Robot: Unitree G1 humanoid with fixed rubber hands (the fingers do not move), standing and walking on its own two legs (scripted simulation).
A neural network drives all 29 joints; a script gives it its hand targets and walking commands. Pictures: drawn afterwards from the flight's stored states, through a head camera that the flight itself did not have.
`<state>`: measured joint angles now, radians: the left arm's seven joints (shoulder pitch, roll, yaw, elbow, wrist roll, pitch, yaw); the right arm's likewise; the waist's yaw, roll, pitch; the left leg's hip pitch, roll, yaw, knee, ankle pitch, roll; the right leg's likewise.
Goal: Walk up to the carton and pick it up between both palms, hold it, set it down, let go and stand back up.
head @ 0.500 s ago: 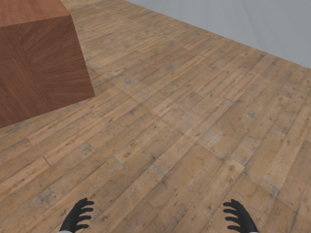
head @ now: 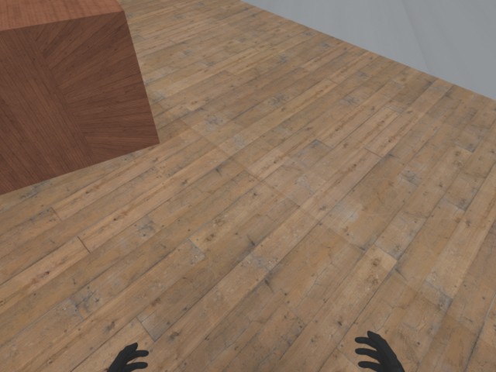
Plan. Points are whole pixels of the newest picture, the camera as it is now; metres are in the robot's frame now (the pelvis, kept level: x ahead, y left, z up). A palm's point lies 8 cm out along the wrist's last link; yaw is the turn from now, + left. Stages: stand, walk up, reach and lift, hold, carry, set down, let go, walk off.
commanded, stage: stand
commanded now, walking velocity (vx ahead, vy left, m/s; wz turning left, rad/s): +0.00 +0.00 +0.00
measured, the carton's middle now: out of the picture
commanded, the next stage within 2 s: none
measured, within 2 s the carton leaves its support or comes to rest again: neither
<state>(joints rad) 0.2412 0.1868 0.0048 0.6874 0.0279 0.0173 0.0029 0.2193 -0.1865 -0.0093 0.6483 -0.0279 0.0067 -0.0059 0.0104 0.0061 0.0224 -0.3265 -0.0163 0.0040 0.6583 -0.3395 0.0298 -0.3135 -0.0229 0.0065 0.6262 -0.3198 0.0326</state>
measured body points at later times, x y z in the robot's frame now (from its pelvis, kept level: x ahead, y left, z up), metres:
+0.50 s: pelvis +0.01 +0.00 +0.00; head +0.03 +0.00 +0.45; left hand +0.12 +0.23 -0.12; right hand +0.13 -0.23 -0.11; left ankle +0.01 +0.10 -0.72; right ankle +0.01 -0.14 -0.72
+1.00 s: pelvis +0.02 -0.01 +0.01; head +0.03 -0.01 +0.46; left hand +0.10 +0.22 -0.13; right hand +0.11 -0.24 -0.12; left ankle +0.01 +0.10 -0.72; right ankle +0.01 -0.14 -0.72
